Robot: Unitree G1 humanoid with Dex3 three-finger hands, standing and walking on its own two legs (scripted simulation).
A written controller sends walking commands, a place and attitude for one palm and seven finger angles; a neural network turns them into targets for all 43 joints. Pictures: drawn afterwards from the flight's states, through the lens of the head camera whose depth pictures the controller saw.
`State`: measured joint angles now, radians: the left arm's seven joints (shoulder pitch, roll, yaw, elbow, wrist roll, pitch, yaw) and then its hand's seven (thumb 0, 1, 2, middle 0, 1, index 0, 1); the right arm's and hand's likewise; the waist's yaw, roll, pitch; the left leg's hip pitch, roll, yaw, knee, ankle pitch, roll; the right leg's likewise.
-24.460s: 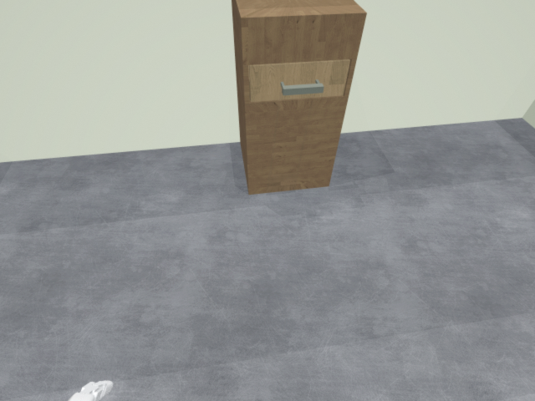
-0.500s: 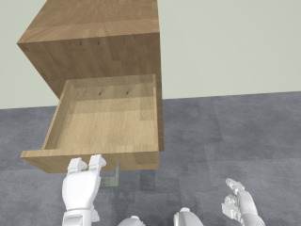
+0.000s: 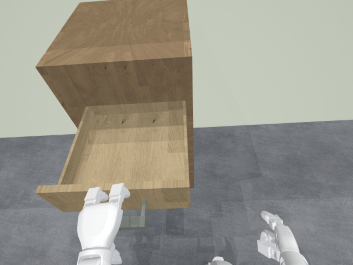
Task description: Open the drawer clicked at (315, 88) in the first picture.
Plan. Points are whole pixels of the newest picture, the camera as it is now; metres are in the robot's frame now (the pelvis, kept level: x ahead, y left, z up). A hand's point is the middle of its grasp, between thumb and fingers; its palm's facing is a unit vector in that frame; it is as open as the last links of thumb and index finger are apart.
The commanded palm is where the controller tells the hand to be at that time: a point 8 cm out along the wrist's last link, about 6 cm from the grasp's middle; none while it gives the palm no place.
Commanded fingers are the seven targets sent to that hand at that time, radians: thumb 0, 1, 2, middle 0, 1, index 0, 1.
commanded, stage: lift the hand off the handle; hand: left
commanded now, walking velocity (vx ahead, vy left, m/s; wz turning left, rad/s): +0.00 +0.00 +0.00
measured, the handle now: (117, 214) +0.26 +0.20 -0.09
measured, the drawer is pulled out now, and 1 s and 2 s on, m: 0.30 0.30 0.30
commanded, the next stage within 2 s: draw the hand back to the body in 1.22 s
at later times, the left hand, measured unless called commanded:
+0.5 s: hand (106, 220) +0.21 +0.18 +0.00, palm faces +0.02 -0.13 -0.99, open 13.8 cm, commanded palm +0.18 +0.19 +0.06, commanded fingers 0.00 -0.50 0.30 -0.30 -1.20 -0.30 -1.20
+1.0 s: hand (97, 214) +0.21 +0.18 +0.04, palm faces +0.06 -0.14 -0.99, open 13.8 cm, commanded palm +0.18 +0.19 +0.10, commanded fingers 0.00 -0.50 0.30 -0.30 -1.20 -0.30 -1.20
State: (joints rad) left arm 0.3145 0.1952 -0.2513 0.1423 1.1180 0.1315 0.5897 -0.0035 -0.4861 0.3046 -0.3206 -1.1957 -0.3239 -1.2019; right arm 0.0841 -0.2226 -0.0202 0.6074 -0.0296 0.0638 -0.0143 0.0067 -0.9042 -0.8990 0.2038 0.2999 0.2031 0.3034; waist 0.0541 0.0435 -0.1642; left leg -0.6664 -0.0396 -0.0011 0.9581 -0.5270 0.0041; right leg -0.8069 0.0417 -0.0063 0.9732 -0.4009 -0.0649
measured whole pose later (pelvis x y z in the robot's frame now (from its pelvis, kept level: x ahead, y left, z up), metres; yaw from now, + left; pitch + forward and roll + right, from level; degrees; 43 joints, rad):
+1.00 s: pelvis +0.01 +0.00 +0.03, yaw -1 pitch +6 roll +2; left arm 0.39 0.26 -0.25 -0.08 1.08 0.15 0.44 0.00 -0.49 0.30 -0.32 -1.20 -0.32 -1.20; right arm 0.08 -0.22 -0.01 0.59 -0.01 0.09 0.02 0.01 -0.90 -0.90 0.20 0.30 0.20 0.30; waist 0.09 0.06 -0.10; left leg -0.40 -0.03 0.01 0.73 -0.45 0.01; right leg -0.55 0.05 0.02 0.77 -0.33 -0.06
